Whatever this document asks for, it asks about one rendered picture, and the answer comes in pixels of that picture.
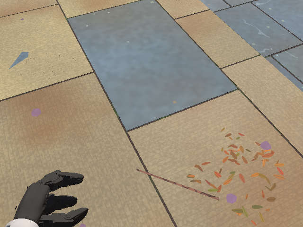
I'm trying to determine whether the left robot hand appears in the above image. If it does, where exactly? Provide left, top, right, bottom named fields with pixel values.
left=13, top=170, right=89, bottom=227

